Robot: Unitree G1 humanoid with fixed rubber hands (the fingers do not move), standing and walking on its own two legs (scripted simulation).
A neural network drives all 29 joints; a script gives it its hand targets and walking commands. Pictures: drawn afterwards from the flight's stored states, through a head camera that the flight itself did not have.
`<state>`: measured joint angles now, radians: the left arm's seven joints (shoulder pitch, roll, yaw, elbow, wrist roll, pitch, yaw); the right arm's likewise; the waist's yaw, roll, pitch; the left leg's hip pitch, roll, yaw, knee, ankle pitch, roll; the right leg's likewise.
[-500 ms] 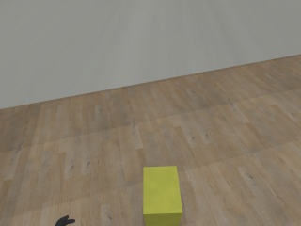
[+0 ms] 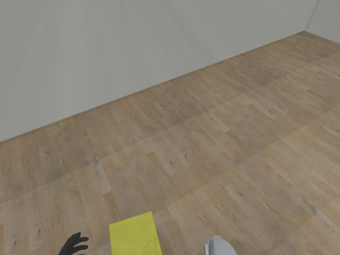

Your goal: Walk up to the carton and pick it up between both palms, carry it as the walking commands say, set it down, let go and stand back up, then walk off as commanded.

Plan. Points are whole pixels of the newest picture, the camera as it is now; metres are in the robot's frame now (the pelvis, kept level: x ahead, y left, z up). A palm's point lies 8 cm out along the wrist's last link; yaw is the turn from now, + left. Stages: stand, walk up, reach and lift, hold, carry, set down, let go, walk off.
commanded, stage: walk off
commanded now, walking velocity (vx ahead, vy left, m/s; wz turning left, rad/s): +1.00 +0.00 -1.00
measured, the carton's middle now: out of the picture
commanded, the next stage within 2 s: stand in 1.30 s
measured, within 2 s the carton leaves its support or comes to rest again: rests again in 0.66 s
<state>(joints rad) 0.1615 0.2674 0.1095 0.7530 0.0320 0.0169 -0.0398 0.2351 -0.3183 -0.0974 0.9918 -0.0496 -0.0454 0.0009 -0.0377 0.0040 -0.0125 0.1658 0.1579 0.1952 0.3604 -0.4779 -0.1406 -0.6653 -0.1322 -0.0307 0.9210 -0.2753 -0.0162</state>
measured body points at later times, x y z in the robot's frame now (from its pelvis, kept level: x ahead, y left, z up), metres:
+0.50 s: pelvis +0.27 -0.13 +0.03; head +0.31 -0.15 +0.48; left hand +0.42 +0.11 -0.09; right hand +0.36 -0.45 -0.04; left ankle +0.40 -0.02 -0.63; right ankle +0.15 -0.15 -0.71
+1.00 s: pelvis +0.57 -0.30 +0.01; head +0.60 -0.30 +0.46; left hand +0.91 -0.29 -0.07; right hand +0.37 -0.48 -0.11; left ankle +0.55 -0.09 -0.71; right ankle +0.56 -0.49 -0.65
